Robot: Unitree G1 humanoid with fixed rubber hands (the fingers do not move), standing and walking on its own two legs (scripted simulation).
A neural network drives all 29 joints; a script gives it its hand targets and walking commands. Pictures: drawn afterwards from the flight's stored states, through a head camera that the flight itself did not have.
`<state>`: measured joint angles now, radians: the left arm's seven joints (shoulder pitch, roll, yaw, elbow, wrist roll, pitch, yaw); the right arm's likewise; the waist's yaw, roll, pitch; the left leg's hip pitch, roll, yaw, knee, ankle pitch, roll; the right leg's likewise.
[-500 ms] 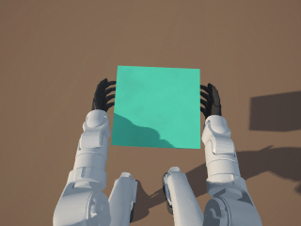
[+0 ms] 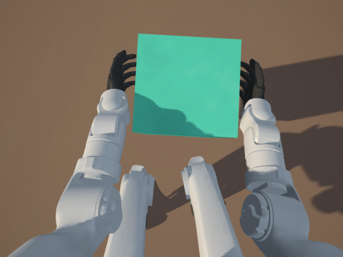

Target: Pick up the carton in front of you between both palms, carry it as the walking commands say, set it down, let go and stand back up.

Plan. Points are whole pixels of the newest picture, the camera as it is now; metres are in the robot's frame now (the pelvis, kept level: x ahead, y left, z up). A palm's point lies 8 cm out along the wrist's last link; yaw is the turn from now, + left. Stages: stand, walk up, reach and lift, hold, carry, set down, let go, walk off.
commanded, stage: set down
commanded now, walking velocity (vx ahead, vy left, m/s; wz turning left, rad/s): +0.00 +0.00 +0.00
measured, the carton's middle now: (183, 97) +0.46 -0.07 -0.19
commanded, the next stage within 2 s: none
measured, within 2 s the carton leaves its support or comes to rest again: rests again in 1.64 s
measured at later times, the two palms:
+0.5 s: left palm (135, 90) +0.51 +0.06 -0.25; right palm (236, 101) +0.45 -0.24 -0.26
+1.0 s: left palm (135, 94) +0.51 +0.06 -0.29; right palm (230, 106) +0.44 -0.23 -0.30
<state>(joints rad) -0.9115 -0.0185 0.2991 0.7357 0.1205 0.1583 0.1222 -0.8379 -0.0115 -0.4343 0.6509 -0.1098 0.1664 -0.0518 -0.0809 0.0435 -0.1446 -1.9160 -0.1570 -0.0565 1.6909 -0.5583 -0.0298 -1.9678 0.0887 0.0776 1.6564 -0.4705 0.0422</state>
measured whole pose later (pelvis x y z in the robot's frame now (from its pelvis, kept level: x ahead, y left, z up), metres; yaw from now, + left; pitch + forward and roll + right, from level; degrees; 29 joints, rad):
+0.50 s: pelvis -0.03 +0.00 -0.11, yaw +1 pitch +45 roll +1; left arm -1.29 0.12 0.26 0.94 0.07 0.17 0.15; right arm -1.15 -0.12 -0.45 0.78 -0.09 0.20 -0.09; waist -0.11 0.06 0.10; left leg -2.24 -0.20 -0.04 2.03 -0.57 -0.07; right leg -2.29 0.11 0.07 1.99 -0.47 0.06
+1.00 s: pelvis -0.02 +0.00 -0.13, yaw +1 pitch +42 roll -1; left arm -1.32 0.13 0.21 1.06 0.06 0.16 0.16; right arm -1.15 -0.14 -0.47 0.88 -0.09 0.18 -0.06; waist -0.12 0.06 0.15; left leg -2.26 -0.21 -0.03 2.14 -0.61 -0.05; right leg -2.30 0.07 0.04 2.09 -0.53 0.06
